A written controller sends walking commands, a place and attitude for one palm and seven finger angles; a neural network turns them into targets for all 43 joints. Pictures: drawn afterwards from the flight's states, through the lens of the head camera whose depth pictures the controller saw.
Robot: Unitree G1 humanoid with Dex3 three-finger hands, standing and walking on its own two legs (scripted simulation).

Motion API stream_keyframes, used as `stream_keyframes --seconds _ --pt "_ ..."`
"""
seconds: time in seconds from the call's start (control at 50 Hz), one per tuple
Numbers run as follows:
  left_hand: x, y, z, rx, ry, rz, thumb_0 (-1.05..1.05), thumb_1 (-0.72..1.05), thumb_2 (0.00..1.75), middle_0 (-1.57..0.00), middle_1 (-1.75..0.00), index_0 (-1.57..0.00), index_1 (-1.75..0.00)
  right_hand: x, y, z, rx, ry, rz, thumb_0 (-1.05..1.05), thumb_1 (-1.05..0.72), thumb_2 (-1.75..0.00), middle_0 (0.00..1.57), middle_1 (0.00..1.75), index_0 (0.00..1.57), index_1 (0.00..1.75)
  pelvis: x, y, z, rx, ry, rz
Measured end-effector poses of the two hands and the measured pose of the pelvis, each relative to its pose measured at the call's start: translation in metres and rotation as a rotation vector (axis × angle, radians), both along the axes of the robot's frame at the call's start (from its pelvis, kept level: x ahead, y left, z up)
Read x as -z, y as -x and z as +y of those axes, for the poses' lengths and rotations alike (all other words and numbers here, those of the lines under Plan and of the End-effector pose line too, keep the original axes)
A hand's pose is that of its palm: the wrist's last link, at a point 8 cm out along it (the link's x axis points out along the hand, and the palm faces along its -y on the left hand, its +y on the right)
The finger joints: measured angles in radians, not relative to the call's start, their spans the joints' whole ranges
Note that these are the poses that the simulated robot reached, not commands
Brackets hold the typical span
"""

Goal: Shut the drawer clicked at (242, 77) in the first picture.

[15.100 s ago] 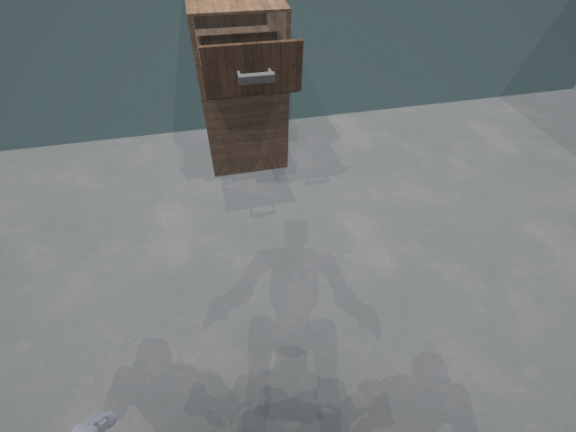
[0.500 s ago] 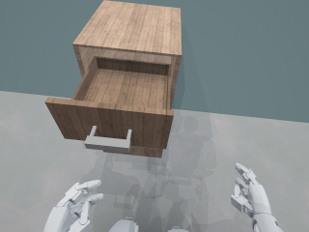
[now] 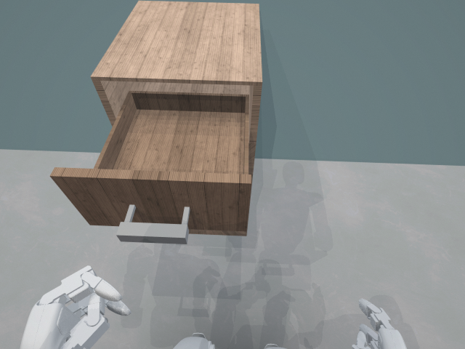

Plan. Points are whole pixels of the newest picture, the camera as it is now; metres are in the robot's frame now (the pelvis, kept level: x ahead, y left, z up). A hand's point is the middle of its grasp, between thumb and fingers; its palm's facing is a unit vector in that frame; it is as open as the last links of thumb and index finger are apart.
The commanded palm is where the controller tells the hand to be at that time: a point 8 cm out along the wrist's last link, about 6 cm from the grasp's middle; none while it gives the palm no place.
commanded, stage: raise the hand and make a fist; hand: left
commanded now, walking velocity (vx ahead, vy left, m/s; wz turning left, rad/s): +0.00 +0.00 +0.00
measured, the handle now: (156, 221) +0.35 +0.16 -0.01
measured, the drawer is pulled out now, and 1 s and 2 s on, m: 0.28 0.28 0.28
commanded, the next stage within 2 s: bring the fist close to the handle in 0.94 s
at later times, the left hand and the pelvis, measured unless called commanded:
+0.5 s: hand (124, 335) +0.14 +0.14 +0.08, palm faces -0.06 -1.00 +0.01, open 3.2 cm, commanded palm +0.12 +0.20 +0.09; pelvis -0.01 +0.04 +0.00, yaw +0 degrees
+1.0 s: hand (122, 309) +0.17 +0.15 +0.10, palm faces +0.03 -1.00 +0.02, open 3.3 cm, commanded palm +0.12 +0.19 +0.10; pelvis +0.01 +0.03 +0.00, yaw +0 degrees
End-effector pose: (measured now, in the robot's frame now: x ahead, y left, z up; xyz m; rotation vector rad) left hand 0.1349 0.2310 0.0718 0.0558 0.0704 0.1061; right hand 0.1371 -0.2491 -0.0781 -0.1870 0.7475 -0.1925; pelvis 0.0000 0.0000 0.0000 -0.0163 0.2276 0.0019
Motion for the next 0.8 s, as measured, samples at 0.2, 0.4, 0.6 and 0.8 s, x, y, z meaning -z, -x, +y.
stream_keyframes --seconds 0.2,0.4,0.6,0.8 --pt "0.008 0.008 -0.032 0.177 0.091 -0.005 0.02 0.9 0.9 -1.19 -1.37 -1.18 -1.37 -0.025 -0.042 0.03 -0.082 0.024 -0.182 0.02 -0.91 -0.9 0.2 0.3 0.2 0.3 0.007 0.01 0.022 -0.003 0.021 0.003" --pt "-0.011 0.006 -0.033 0.126 0.109 -0.045 0.02 0.9 0.9 -1.35 -1.55 -1.35 -1.54 -0.042 -0.051 0.085 -0.182 -0.067 -0.237 0.02 -0.91 -0.9 0.2 0.3 0.2 0.3 0.003 0.012 0.037 -0.011 0.035 -0.041" --pt "-0.025 0.0 -0.018 0.101 0.061 -0.057 0.02 0.89 0.89 -1.4 -1.6 -1.39 -1.59 -0.034 -0.029 0.084 -0.168 -0.052 -0.16 0.02 -0.91 -0.9 0.2 0.3 0.21 0.3 0.0 0.01 0.043 -0.004 0.04 -0.056" --pt "-0.011 -0.009 -0.035 0.161 0.079 0.036 0.02 0.9 0.9 -1.4 -1.6 -1.39 -1.6 -0.03 -0.015 0.062 -0.104 -0.02 -0.094 0.02 -0.91 -0.9 0.2 0.3 0.2 0.3 -0.002 0.001 0.041 0.004 0.032 -0.042"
